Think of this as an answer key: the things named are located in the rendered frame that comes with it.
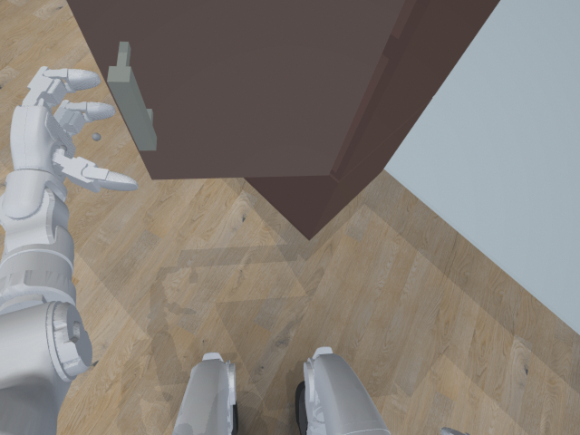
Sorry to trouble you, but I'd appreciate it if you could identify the cupboard door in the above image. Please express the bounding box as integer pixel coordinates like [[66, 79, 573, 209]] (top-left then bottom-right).
[[66, 0, 405, 179]]

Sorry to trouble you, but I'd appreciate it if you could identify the robot left forearm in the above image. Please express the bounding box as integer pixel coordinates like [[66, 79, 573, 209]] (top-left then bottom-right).
[[0, 169, 76, 315]]

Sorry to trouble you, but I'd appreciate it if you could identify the robot left upper arm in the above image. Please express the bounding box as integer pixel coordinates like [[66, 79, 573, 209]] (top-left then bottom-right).
[[0, 301, 92, 435]]

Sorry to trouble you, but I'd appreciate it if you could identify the robot left thigh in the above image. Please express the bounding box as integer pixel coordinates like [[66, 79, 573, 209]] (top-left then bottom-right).
[[172, 359, 236, 435]]

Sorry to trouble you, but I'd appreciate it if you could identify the right robot shin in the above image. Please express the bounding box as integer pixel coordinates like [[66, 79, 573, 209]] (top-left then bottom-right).
[[304, 346, 333, 435]]

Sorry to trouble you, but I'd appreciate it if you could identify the handle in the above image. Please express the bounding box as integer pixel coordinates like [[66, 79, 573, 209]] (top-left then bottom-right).
[[107, 42, 157, 150]]

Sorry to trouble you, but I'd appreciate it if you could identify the left robot hand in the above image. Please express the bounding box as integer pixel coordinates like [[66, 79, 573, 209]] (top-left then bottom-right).
[[10, 66, 138, 193]]

